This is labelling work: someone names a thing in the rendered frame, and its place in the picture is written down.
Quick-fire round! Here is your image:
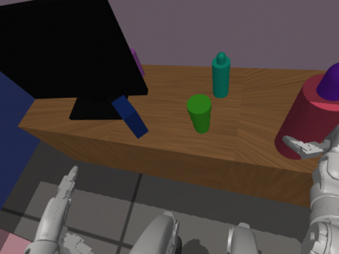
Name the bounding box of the left robot hand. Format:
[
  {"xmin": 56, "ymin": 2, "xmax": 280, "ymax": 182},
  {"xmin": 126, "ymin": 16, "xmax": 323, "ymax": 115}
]
[{"xmin": 34, "ymin": 166, "xmax": 96, "ymax": 254}]

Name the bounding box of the left robot arm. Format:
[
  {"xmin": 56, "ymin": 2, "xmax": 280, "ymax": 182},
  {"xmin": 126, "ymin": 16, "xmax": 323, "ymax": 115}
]
[{"xmin": 24, "ymin": 240, "xmax": 60, "ymax": 254}]

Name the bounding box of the right robot arm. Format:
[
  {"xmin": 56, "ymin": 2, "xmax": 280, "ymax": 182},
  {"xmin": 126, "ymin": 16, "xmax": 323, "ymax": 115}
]
[{"xmin": 300, "ymin": 152, "xmax": 339, "ymax": 254}]

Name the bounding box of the right robot hand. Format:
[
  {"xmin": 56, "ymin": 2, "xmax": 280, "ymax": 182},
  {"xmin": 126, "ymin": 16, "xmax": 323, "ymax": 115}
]
[{"xmin": 282, "ymin": 124, "xmax": 339, "ymax": 159}]

